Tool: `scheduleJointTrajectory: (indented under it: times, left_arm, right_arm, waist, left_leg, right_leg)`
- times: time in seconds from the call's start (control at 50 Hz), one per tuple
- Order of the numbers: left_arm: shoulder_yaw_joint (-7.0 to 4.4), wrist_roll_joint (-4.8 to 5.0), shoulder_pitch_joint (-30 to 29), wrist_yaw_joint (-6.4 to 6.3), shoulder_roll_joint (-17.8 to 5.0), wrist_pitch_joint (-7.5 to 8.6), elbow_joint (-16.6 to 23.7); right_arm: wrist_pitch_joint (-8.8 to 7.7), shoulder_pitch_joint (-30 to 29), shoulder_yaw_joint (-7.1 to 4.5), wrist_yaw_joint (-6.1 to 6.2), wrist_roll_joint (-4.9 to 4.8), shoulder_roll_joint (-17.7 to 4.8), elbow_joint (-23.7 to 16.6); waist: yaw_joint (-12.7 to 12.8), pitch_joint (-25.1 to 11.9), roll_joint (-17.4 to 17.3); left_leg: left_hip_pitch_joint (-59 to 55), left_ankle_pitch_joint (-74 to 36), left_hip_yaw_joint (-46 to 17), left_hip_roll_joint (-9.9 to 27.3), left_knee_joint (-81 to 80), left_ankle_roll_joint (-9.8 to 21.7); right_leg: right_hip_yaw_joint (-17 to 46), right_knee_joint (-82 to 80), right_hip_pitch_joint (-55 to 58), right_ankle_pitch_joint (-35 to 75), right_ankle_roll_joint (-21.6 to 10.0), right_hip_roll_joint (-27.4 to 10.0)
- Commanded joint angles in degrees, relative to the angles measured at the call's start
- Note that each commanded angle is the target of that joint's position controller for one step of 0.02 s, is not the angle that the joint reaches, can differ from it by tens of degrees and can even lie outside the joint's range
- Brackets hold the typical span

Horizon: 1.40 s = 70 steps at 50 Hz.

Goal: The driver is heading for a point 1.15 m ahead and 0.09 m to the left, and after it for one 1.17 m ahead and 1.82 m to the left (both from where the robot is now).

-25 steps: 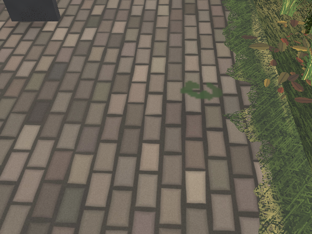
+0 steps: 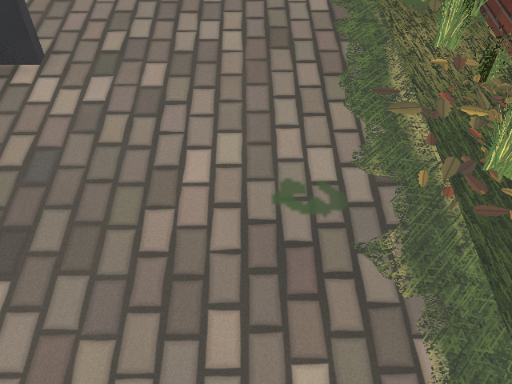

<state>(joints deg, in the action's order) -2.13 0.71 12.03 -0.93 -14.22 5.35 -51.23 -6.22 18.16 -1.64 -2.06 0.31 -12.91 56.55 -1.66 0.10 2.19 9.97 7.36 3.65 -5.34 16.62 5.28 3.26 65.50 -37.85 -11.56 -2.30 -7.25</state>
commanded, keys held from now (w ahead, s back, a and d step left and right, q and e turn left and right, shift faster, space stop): w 1.00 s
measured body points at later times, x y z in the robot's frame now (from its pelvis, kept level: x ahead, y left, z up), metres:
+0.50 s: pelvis +0.28 -0.08 +0.00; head +0.29 -0.10 +0.45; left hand +0.33 +0.18 -0.12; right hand +0.37 -0.35 -0.14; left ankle +0.28 +0.08 -0.66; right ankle +0.30 -0.16 -0.74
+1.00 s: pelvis +0.55 -0.01 -0.01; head +0.58 +0.00 +0.44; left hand +0.59 +0.25 -0.15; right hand +0.67 -0.27 -0.13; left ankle +0.61 +0.07 -0.74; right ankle +0.46 -0.16 -0.65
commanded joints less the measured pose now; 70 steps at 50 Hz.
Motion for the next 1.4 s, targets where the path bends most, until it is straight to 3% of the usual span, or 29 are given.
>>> scheduleJointTrajectory:
  times: [0.02,0.1,0.2,0.24,0.28,0.3,0.32,0.34,0.36,0.4,0.42,0.46,0.52,0.64,0.74,0.8,0.84,0.86,0.88,0.9,0.92,0.94,0.96,0.98,1.06,1.2,1.3,1.36,1.4]
  left_arm:
    - [-0.77,-0.73,1.95,-0.40,-2.61,-0.22,2.49]
    - [-0.35,-0.21,-7.43,0.33,-1.61,0.44,4.99]
    - [-0.13,0.55,-14.52,2.08,-2.46,0.94,7.88]
    - [-0.51,0.56,-13.27,2.67,-3.70,1.45,8.25]
    - [-2.25,0.41,-3.08,2.61,-6.72,1.83,5.53]
    - [-3.83,0.10,8.57,2.17,-10.73,1.95,2.53]
    - [-5.50,-0.86,16.65,2.02,-17.36,1.47,0.95]
    - [-4.29,-0.73,17.63,2.25,-13.19,1.37,0.65]
    - [-3.06,-0.42,12.46,2.25,-9.55,1.50,1.49]
    - [-1.69,-0.49,2.72,2.55,-5.65,1.29,3.53]
    - [-1.24,-0.82,0.96,2.80,-4.26,1.44,3.57]
    - [-1.26,-0.99,1.84,3.08,-4.08,1.69,2.28]
    - [-1.88,-1.05,5.06,2.31,-6.30,1.78,0.37]
    - [-1.90,-0.37,10.00,0.85,-7.33,0.86,-1.84]
    - [-2.30,0.14,14.07,0.43,-7.79,-0.20,-4.51]
    - [-2.84,0.31,12.93,0.08,-8.74,-0.95,-4.82]
    - [-2.85,0.13,10.46,0.06,-9.02,-1.51,-4.28]
    - [-2.18,-0.37,9.97,0.10,-7.55,-1.61,-3.49]
    - [-0.54,-1.03,15.43,0.59,-2.23,-0.78,-2.34]
    - [0.24,-0.15,17.01,1.07,-0.33,0.80,-3.31]
    - [-1.26,1.41,12.09,1.34,-6.13,1.93,-2.26]
    - [-1.53,2.02,7.06,1.24,-7.46,2.39,-0.68]
    - [-1.75,1.42,4.62,0.78,-7.01,2.16,-0.27]
    - [-2.28,0.60,4.73,0.34,-6.57,1.40,-0.37]
    - [-2.30,0.04,5.77,-0.06,-3.39,-0.90,-0.24]
    - [-1.97,-0.21,-8.70,0.76,-2.24,-0.42,4.13]
    - [-1.31,0.44,-16.61,2.28,-2.29,0.14,7.01]
    - [-1.52,0.59,-16.31,3.23,-3.62,0.73,7.90]
    - [-2.93,0.37,-7.78,3.14,-6.32,0.97,5.69]
  right_arm:
    - [-1.03,-2.23,-1.17,1.12,-0.05,-7.46,-3.06]
    - [-0.28,2.46,-1.46,2.02,-0.97,-9.09,-2.07]
    - [0.91,6.71,-1.82,2.19,-1.53,-9.69,-0.15]
    - [1.52,6.22,-2.17,2.32,-1.55,-10.38,-0.04]
    - [2.15,4.05,-2.00,2.33,-1.26,-10.20,-0.62]
    - [2.16,3.47,-1.07,2.30,-0.46,-8.03,-1.76]
    - [0.97,9.28,0.95,1.77,-0.25,-1.53,-2.79]
    - [-0.64,9.53,0.80,1.48,-1.10,-3.07,-1.93]
    - [-1.49,4.30,-0.72,1.25,-2.64,-8.81,-3.38]
    - [-1.28,-1.64,-1.11,1.82,-1.99,-8.58,-4.78]
    - [-0.45,-1.24,-1.47,2.10,-1.40,-7.78,-4.72]
    - [1.06,0.87,-1.31,2.23,-1.21,-5.11,-4.03]
    - [1.74,-3.18,-1.68,2.49,-0.77,-5.20,-5.73]
    - [1.17,-15.88,-1.34,1.73,-0.88,-3.71,-9.44]
    - [0.55,-23.08,-1.00,0.30,-1.48,-3.96,-12.26]
    - [-0.06,-21.86,-1.42,-0.54,-1.54,-5.35,-12.73]
    - [-0.24,-11.45,-3.18,-0.28,-1.37,-8.37,-9.81]
    - [-0.17,-0.72,-4.65,0.19,-1.19,-11.62,-6.69]
    - [0.12,7.94,-6.04,0.71,0.11,-17.54,-5.26]
    - [0.39,8.76,-5.20,0.48,-0.50,-15.34,-4.72]
    - [0.25,4.44,-4.06,0.45,-1.08,-11.68,-5.27]
    - [0.24,-0.68,-3.36,0.59,-1.04,-9.25,-6.59]
    - [0.14,-5.06,-2.75,0.36,-0.63,-7.52,-7.19]
    - [-0.14,-7.21,-2.21,0.16,-0.10,-5.74,-7.35]
    - [-0.61,-4.77,-2.53,0.45,0.09,-7.24,-5.10]
    - [0.28,1.67,-2.63,2.27,-0.67,-8.90,-2.64]
    - [1.33,6.50,-2.95,2.49,-1.13,-9.53,-0.04]
    - [2.10,6.08,-3.50,2.83,-1.36,-10.38,0.53]
    - [2.56,3.37,-3.68,2.89,-1.45,-11.02,-0.03]
  waist:
    - [2.67,3.14,-4.38]
    - [-0.70,3.13,-4.37]
    - [-2.80,4.75,-5.13]
    - [-1.31,3.93,-5.88]
    - [4.49,-1.80,-6.12]
    - [8.93,-9.95,-3.37]
    - [8.28,-18.68,10.60]
    - [8.48,-22.48,12.87]
    - [7.46,-13.96,8.73]
    - [4.07,-5.07,1.23]
    - [2.15,-3.19,1.82]
    - [0.57,-2.02,2.46]
    - [0.61,0.23,0.98]
    - [4.01,2.85,1.18]
    - [5.80,5.56,1.27]
    - [3.81,4.17,2.13]
    - [-2.04,-2.21,2.99]
    - [-6.25,-9.15,1.20]
    - [-5.50,-18.69,-10.84]
    - [-4.78,-24.36,-18.23]
    - [-4.75,-16.32,-13.48]
    - [-3.39,-9.81,-9.69]
    - [-1.29,-5.14,-5.20]
    - [0.75,-3.14,-5.49]
    - [3.10,-0.38,-6.02]
    - [-0.72,2.64,-5.31]
    - [-3.23,5.14,-5.27]
    - [-1.58,4.40,-6.42]
    - [3.63,-0.85,-7.51]
  left_leg:
    - [6.09,-4.78,-11.70,15.89,-11.71,9.79]
    - [1.03,-5.40,-9.11,15.08,-10.83,7.28]
    - [-8.35,-3.80,-10.23,18.71,-6.81,6.48]
    - [-10.92,-6.81,-11.00,20.08,-3.67,5.57]
    - [-10.00,-22.89,-8.19,17.09,8.33,3.52]
    - [-2.13,-21.67,-5.02,13.60,23.52,1.55]
    - [22.21,-0.61,-0.46,4.12,47.30,-3.14]
    - [30.91,23.96,-9.17,2.36,57.00,-2.68]
    - [35.80,20.83,-10.58,6.05,60.72,-1.36]
    - [32.55,11.00,-7.81,11.34,55.29,-1.26]
    - [29.04,8.19,-7.95,13.07,51.78,-1.47]
    - [25.33,5.60,-7.04,13.41,49.19,-2.23]
    - [30.12,-0.30,-6.77,13.79,42.79,-3.52]
    - [30.32,-13.69,-4.62,11.79,23.02,-4.12]
    - [31.95,-10.71,-4.38,10.59,15.58,-2.76]
    - [26.99,-4.70,-3.26,9.08,13.12,-0.74]
    - [10.96,-3.35,0.06,5.13,11.87,1.41]
    - [-5.36,-4.97,-2.95,7.66,13.48,3.69]
    - [-28.71,-1.33,-25.86,22.77,12.49,11.42]
    - [-35.09,5.42,-46.65,28.97,1.97,16.23]
    - [-28.66,8.91,-40.80,26.79,0.69,12.88]
    - [-19.67,6.62,-31.79,24.70,-0.22,10.41]
    - [-10.24,1.89,-25.27,22.26,-2.35,8.98]
    - [-4.29,-1.04,-20.82,19.91,-4.21,7.74]
    - [2.24,-7.18,-13.83,17.83,-9.14,8.76]
    - [-2.74,-9.56,-7.83,15.86,-10.46,6.22]
    - [-11.31,-9.26,-7.94,18.78,-7.66,6.12]
    - [-15.32,-15.68,-8.44,20.87,-3.51,4.99]
    - [-14.39,-32.52,-6.30,19.00,5.91,3.27]
  right_leg:
    - [0.03,-8.05,-1.25,9.14,1.53,-2.41]
    - [-2.11,-24.84,0.54,17.67,1.95,0.16]
    - [-2.41,-33.53,0.26,12.69,0.88,1.81]
    - [-2.91,-35.90,3.50,8.03,-0.73,2.76]
    - [-5.68,-38.31,17.99,5.90,-3.09,6.11]
    - [-0.72,-36.70,34.73,7.43,-6.17,1.65]
    - [23.78,-39.63,58.59,1.26,-15.04,-12.91]
    - [39.34,-47.84,61.49,-3.29,-17.30,-16.33]
    - [31.69,-48.36,54.52,-3.65,-13.99,-14.46]
    - [17.30,-51.61,38.25,4.73,-11.08,-9.66]
    - [12.92,-53.69,33.17,7.02,-9.94,-7.34]
    - [8.57,-56.31,28.62,11.19,-10.24,-5.34]
    - [5.05,-57.86,29.30,17.73,-10.97,-5.19]
    - [0.53,-59.49,32.24,14.95,-8.95,-3.69]
    - [0.80,-56.84,40.65,14.52,-8.64,-6.90]
    - [0.78,-52.39,43.78,22.09,-7.43,-8.32]
    - [-1.77,-40.51,41.92,39.47,-5.61,-5.53]
    - [-3.96,-27.18,33.97,36.48,-3.75,-2.30]
    - [-6.32,-4.03,12.39,12.85,0.00,5.54]
    - [0.68,8.65,0.40,-20.53,0.97,11.22]
    - [4.05,13.49,-5.43,-18.96,-0.34,7.20]
    - [2.17,12.17,-6.12,-13.73,-1.20,3.95]
    - [0.81,8.16,-3.48,-8.78,-1.08,1.32]
    - [1.03,4.35,0.12,-5.81,-1.08,-0.55]
    - [0.14,-2.49,2.51,0.01,0.23,-1.84]
    - [-2.09,-25.22,-1.57,17.81,1.68,0.10]
    - [-2.97,-33.33,-3.16,15.12,0.89,1.81]
    - [-3.45,-36.05,0.00,9.13,-1.19,3.00]
    - [-6.41,-37.82,13.80,7.52,-3.34,6.52]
